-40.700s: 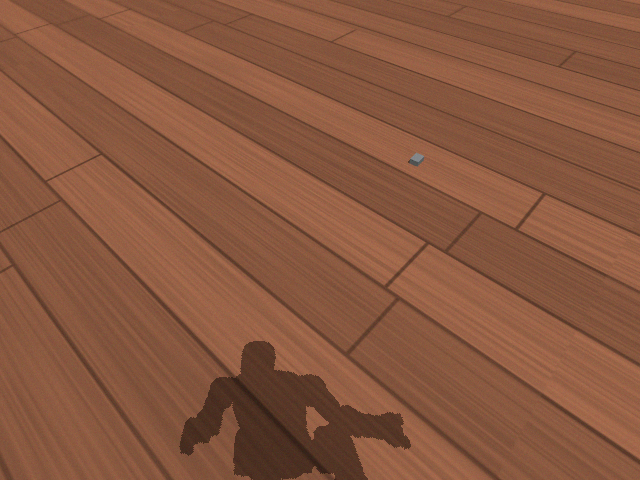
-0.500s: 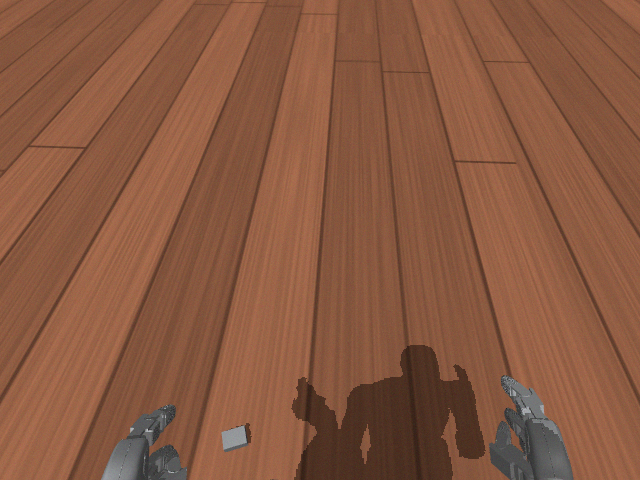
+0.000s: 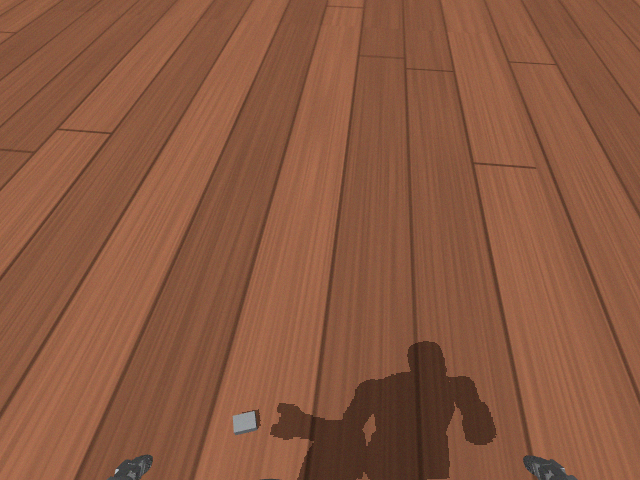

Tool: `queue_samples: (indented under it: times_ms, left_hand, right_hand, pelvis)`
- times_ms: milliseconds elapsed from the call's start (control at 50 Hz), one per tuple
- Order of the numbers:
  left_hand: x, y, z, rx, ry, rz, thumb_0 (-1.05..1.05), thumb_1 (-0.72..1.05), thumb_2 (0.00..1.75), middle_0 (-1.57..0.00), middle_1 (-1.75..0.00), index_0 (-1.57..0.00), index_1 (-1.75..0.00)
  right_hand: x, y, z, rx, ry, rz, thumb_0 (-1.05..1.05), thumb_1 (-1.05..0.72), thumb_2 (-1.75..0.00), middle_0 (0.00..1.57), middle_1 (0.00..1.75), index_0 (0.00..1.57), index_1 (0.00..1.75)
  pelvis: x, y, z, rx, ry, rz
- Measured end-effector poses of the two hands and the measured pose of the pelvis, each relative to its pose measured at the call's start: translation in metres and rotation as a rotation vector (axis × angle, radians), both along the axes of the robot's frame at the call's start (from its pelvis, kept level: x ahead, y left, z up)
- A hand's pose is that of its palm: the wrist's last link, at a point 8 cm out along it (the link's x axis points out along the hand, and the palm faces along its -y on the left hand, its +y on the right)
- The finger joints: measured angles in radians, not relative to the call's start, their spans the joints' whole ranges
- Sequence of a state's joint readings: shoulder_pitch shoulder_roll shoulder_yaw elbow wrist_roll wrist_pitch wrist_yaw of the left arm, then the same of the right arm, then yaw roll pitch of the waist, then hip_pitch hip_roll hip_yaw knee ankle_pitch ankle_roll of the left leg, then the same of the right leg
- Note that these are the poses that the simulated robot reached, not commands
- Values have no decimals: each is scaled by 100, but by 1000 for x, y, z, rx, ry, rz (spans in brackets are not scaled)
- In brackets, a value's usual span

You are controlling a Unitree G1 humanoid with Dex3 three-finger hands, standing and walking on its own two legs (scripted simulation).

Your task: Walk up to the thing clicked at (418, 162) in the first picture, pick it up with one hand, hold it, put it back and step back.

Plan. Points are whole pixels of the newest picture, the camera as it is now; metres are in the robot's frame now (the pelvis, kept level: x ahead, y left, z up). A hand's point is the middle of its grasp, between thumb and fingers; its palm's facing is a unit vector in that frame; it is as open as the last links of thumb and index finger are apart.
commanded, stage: stand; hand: left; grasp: from above
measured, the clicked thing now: (245, 423) +0.38 +0.24 -0.73
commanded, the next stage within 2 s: none
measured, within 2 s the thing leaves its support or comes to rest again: neither
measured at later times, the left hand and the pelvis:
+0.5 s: hand out of the picture +0.03 +0.24 -0.13, palm faces +0.04 -0.94 -0.33, open 7.4 cm; pelvis -0.01 +0.00 +0.03, yaw +0 degrees
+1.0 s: hand out of the picture +0.05 +0.23 -0.13, palm faces +0.01 -0.95 -0.32, open 7.4 cm; pelvis +0.00 -0.01 +0.03, yaw +0 degrees
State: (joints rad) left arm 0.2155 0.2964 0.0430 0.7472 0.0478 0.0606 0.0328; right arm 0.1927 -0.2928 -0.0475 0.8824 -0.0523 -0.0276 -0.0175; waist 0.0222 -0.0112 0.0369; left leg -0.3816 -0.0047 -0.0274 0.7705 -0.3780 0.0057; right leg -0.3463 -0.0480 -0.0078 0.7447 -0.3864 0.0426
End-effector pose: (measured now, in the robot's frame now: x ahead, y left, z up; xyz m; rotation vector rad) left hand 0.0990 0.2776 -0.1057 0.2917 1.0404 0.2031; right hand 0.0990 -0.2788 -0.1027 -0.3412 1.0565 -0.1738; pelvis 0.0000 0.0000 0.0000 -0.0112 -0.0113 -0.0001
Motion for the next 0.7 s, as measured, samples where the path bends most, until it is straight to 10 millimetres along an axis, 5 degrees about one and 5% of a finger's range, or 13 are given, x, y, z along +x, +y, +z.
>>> queue_samples:
  times_ms: [280, 700]
  left_hand:
    - [-76, 2, 1, -28, 236, 93, 1, 91, 90, -20, -30, -20, -30]
    - [-72, -1, 13, -5, 229, 83, 0, 91, 90, -20, -30, -20, -30]
  right_hand:
    - [-34, 12, 3, 45, 133, -61, 1, -90, -90, 20, 30, 20, 30]
    - [-53, -10, 6, 44, 175, -92, 1, -90, -90, 20, 30, 20, 30]
  pelvis:
    - [-1, 3, 25, 2, -63, 6]
    - [-8, -9, 33, 7, -83, 5]
